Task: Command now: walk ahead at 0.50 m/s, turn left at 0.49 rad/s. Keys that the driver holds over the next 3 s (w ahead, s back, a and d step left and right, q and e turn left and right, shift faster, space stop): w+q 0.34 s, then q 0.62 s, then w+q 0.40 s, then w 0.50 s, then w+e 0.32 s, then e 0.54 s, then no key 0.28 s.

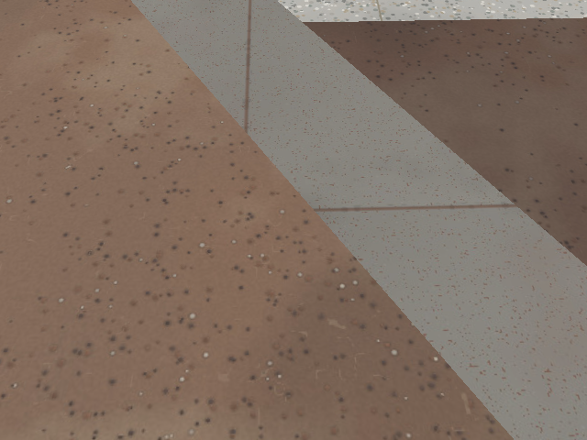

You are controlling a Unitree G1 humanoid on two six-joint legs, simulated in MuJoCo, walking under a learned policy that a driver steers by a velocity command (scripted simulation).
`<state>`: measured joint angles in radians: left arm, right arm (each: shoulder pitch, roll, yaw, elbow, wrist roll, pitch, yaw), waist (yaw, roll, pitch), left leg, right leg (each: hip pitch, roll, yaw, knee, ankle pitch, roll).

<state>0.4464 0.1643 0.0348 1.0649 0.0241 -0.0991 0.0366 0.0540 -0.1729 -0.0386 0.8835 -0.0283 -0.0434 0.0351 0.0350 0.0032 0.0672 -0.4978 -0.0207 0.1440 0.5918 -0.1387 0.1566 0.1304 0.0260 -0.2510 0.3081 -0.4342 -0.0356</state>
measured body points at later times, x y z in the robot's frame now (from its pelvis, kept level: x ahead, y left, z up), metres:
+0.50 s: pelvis +0.27 +0.01 +0.01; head +0.31 +0.04 +0.46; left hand +0.43 +0.29 -0.09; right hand +0.29 -0.27 -0.11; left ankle +0.12 +0.05 -0.72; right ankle +0.46 -0.06 -0.69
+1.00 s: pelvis +0.35 +0.02 +0.01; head +0.35 +0.04 +0.46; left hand +0.27 +0.31 -0.11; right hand +0.62 -0.11 -0.09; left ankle +0.29 +0.10 -0.71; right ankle +0.46 -0.04 -0.72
